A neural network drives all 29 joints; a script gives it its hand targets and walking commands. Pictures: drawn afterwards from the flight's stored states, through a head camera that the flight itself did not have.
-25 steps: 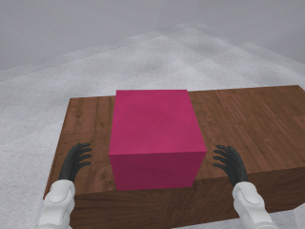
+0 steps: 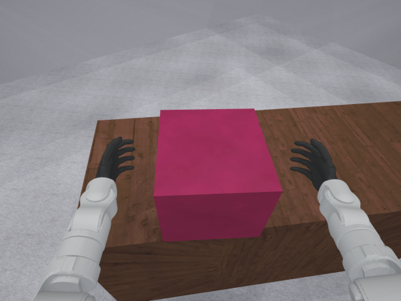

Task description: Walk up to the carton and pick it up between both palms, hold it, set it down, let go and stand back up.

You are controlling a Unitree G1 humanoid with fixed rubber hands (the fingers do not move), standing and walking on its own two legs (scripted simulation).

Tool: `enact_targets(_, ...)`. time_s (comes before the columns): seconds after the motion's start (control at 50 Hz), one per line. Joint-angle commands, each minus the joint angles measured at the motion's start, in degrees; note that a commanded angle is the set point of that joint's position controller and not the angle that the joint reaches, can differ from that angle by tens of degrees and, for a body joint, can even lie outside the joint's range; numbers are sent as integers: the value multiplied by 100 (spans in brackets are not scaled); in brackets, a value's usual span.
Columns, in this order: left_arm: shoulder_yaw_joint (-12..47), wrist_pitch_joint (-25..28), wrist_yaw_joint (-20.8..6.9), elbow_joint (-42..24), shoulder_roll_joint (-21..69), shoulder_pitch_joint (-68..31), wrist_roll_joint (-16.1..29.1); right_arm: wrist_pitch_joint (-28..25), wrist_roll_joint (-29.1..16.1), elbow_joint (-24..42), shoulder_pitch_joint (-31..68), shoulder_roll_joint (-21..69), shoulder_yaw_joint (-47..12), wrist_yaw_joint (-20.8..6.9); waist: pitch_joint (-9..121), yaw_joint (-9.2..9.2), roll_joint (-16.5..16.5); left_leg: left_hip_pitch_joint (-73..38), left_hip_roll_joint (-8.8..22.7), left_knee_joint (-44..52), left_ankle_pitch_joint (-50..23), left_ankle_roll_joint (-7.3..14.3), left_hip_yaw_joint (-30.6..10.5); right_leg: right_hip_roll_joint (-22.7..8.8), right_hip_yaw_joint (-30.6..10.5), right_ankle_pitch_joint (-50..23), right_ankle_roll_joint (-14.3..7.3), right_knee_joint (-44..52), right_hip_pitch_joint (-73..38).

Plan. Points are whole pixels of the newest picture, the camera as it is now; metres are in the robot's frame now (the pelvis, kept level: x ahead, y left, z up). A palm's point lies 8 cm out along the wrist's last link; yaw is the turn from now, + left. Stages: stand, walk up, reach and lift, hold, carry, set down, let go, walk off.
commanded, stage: reach and lift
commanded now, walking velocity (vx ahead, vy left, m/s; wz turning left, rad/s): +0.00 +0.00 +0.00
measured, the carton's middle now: (209, 173) +0.45 +0.00 -0.04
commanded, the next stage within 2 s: none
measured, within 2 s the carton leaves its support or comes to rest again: neither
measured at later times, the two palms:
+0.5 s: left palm (106, 141) +0.41 +0.22 +0.11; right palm (316, 137) +0.44 -0.22 +0.12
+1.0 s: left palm (122, 173) +0.40 +0.20 +0.01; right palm (291, 166) +0.43 -0.20 +0.03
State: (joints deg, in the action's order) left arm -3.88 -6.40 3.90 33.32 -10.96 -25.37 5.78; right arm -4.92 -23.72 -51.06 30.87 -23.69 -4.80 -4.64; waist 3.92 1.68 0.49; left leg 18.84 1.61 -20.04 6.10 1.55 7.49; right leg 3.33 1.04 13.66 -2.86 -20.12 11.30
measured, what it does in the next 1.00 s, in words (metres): stands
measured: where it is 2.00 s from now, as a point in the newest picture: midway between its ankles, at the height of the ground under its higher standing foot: outside the picture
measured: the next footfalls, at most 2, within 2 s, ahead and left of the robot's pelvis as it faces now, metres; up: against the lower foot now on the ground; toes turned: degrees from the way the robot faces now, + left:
none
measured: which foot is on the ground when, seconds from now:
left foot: down 0.00-1.00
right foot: down 0.00-1.00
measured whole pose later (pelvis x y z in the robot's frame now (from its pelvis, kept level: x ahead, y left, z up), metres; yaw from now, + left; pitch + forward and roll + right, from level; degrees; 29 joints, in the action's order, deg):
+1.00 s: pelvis -0.01 +0.00 -0.02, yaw +0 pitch +24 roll -2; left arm -2.7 16.4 5.7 69.5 -10.3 -46.5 8.0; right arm -16.4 -20.0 -76.4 51.1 -18.4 -2.6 -1.7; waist 14.5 2.8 -1.0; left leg 46.9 3.6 -30.7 7.4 1.6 5.6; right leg 4.7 3.0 14.9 -3.0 -29.8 38.5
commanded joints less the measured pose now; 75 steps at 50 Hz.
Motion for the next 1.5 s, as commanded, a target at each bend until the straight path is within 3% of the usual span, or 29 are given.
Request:
enact_targets(0.0,-36,214,140,-810,-775,-2840,183,-69,138,945,2876,-1100,545,-27,2654,3,183,-2471,130,-369,-964,-24,-818,-189,-207,-1836,468,270,1388)
enact_targets(0.02,-42,209,162,-754,-762,-2963,196,-25,96,787,2972,-1101,511,-34,2725,-10,87,-2449,130,-393,-1019,-43,-794,-186,-236,-1933,478,241,1399)
enact_targets(0.08,-40,147,172,-122,-845,-3306,230,141,-10,221,3367,-1060,367,-52,2766,120,205,-2221,161,-358,-690,42,-818,-226,-264,-1675,538,231,1442)
enact_targets(0.1,-61,114,169,-27,-883,-3379,204,182,12,141,3417,-1050,311,-43,2789,98,330,-2175,140,-353,-723,56,-816,-224,-277,-1786,548,229,1406)
enact_targets(0.22,-227,-97,136,401,-994,-3797,116,292,-165,-514,3858,-1191,146,58,2984,136,133,-2114,131,-428,-1255,-16,-778,-181,-265,-2548,621,135,1156)
enact_targets(0.24,-241,-112,118,472,-977,-3809,131,290,-158,-627,3888,-1203,96,71,2935,95,230,-2053,118,-457,-1320,-21,-786,-153,-247,-2656,655,118,1130)
enact_targets(0.28,-217,-112,88,547,-1004,-3934,52,280,-217,-739,3949,-1203,29,84,3031,89,7,-2122,91,-507,-1568,-46,-761,-165,-289,-2991,664,90,1085)
enact_targets(0.38,-233,-61,70,402,-1082,-4324,127,190,-197,-406,4373,-1152,32,142,3557,96,118,-2126,76,-595,-1823,-68,-757,-125,-211,-3431,747,45,1040)
enact_targets(0.48,-17,79,49,748,-949,-4479,206,225,-118,-896,4378,-1053,121,148,3340,-10,-162,-2209,98,-642,-1599,-162,-810,-116,-143,-2854,660,126,1618)
enact_targets(0.54,3,381,-39,1651,-867,-4219,224,138,-107,-1512,4207,-767,-79,88,2997,63,106,-1899,140,-725,-1442,-69,-844,-161,-136,-2548,659,78,1750)
enact_targets(0.6,-131,921,-145,2388,-834,-3935,106,-219,51,-1631,4114,-597,-184,139,3144,93,386,-1304,114,-785,-1546,18,-830,-222,-207,-3010,759,-112,1325)
enact_targets(0.68,-147,1644,-92,2320,-816,-4140,31,-787,119,-1461,4125,-621,9,200,3874,103,105,-1172,124,-960,-1879,-133,-792,-209,-152,-3178,715,-314,1446)
enact_targets(0.7,-148,1792,-74,2523,-809,-4219,-47,-877,168,-1680,4105,-506,38,228,3758,48,80,-1120,133,-1025,-1856,-131,-817,-199,-117,-3075,672,-359,1623)
enact_targets(0.76,-88,2134,13,2453,-740,-4472,10,-1129,287,-1654,4244,-548,251,269,4146,-34,-44,-1298,192,-1232,-1837,-250,-856,-156,-49,-2714,584,-421,2199)
enact_targets(0.88,64,2575,207,2527,-675,-4838,225,-1440,374,-1552,4507,-575,440,306,5139,11,-280,-1493,248,-1646,-1872,-386,-908,-117,25,-2296,477,-684,3035)
enact_targets(0.92,40,2682,237,2592,-730,-4907,258,-1488,368,-1571,4531,-543,375,312,5468,58,-280,-1369,236,-1787,-2000,-360,-871,-119,4,-2393,464,-794,3096)
enact_targets(0.94,96,2705,255,2723,-666,-4914,270,-1484,371,-1751,4556,-574,336,311,5472,-7,-246,-1260,243,-1788,-1868,-356,-870,-111,25,-2270,461,-850,3128)
enact_targets(0.96,77,2717,239,3191,-594,-4750,283,-1489,351,-2039,4516,-441,228,307,5060,50,-79,-995,244,-1807,-1715,-312,-887,-99,-7,-2165,460,-897,3142)
enact_targets(1.0,97,2730,214,3580,-470,-4613,308,-1509,265,-2477,4421,-512,134,331,4696,-56,17,-786,240,-1775,-1578,-296,-867,-113,14,-2129,506,-893,3211)
enact_targets(1.06,37,2730,212,3860,-508,-4552,250,-1557,146,-2710,4465,-625,-22,322,4602,37,89,-791,236,-1816,-1768,-296,-912,-60,26,-2159,486,-939,3238)
enact_targets(1.16,26,2786,180,3706,-517,-4739,245,-1681,-50,-2637,4671,-569,-158,306,4541,116,81,-666,226,-1902,-1851,-323,-883,-33,7,-2184,544,-999,3372)
enact_targets(1.26,164,2831,167,3694,-498,-4842,453,-1664,-30,-2165,4902,-442,-257,279,4746,171,351,-397,212,-1903,-1572,-227,-869,-82,-21,-2208,574,-1121,3236)
enact_targets(1.34,239,2877,185,3340,-506,-5151,492,-1554,-18,-2127,4935,-302,-154,264,4943,115,121,-224,203,-1883,-1236,-216,-827,-161,-79,-1819,508,-1142,3378)
enact_targets(1.36,209,2865,192,3470,-450,-5090,477,-1507,-2,-2306,4871,-243,-196,289,4806,48,197,-120,207,-1945,-1265,-183,-806,-175,-103,-1902,505,-1164,3347)
enact_targets(1.44,60,2942,216,3190,-376,-5130,250,-1537,186,-2285,4776,-93,-25,363,5207,54,-112,-216,181,-1979,-1390,-243,-812,-194,-126,-2038,533,-1232,3264)
enact_targets(1.48,-85,2945,236,3206,-386,-5150,132,-1570,304,-2230,4845,-49,87,437,5157,43,26,-169,151,-2008,-1366,-207,-780,-176,-157,-2066,547,-1198,3238)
